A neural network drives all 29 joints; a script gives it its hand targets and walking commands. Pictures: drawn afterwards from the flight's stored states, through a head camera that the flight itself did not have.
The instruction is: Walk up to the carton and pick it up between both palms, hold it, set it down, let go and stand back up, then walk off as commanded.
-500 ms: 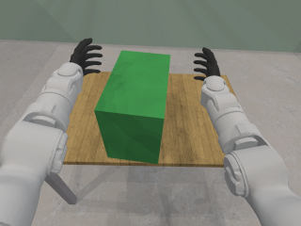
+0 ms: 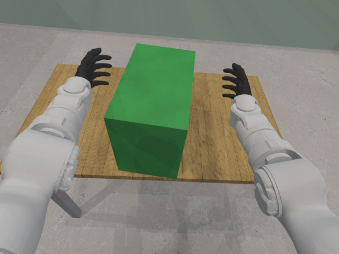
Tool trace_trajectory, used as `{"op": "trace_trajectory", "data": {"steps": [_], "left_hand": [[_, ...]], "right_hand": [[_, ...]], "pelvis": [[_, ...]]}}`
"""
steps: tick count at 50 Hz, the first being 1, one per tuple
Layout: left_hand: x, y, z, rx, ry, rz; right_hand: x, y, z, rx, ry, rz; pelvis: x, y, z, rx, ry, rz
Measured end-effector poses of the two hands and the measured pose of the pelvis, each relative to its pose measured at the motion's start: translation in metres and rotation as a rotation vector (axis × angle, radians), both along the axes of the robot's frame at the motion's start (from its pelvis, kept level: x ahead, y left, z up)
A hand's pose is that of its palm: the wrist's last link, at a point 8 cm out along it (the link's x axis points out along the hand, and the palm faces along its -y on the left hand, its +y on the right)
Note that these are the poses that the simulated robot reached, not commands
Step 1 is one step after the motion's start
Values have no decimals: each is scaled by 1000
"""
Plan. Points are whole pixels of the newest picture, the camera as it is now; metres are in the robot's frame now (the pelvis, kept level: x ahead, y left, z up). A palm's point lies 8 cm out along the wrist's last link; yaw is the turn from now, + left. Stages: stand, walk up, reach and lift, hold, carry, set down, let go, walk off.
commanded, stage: reach and lift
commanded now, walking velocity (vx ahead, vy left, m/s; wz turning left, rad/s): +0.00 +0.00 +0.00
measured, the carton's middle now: (156, 111) +0.53 +0.07 -0.01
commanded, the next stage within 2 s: none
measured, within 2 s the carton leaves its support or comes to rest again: neither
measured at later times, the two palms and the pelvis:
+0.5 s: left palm (97, 94) +0.48 +0.21 +0.10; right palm (233, 109) +0.48 -0.13 +0.09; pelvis +0.01 +0.00 +0.00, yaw +0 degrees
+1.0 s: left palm (105, 98) +0.47 +0.19 +0.09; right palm (214, 116) +0.46 -0.09 +0.07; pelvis +0.00 +0.00 +0.00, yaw +0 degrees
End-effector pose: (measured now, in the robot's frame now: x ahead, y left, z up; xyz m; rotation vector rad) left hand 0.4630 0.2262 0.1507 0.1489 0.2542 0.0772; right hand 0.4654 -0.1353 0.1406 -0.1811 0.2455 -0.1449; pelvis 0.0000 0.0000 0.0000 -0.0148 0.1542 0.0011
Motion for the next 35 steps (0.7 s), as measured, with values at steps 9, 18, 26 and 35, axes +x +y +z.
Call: {"op": "trace_trajectory", "data": {"steps": [9,18,26,35], "left_hand": [[5,-10,-38,-8,29,-26],[13,-13,-51,-60,8,-11],[14,-12,-54,-76,2,0],[12,-19,-55,-95,-5,-7]], "right_hand": [[4,-4,-32,12,6,7],[11,-4,-46,23,-14,14],[9,1,-53,35,-20,24],[4,21,-59,66,-10,57]], "pelvis": [[2,0,-1,0,72,-1],[8,0,-3,0,127,-2],[8,0,-3,0,138,-2],[5,-1,-4,0,149,-2]]}}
